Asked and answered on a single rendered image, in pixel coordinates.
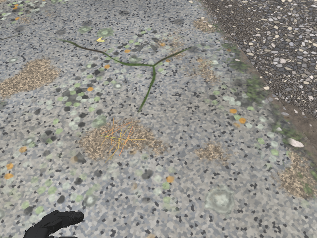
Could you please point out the robot left hand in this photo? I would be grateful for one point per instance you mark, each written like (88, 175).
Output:
(53, 222)

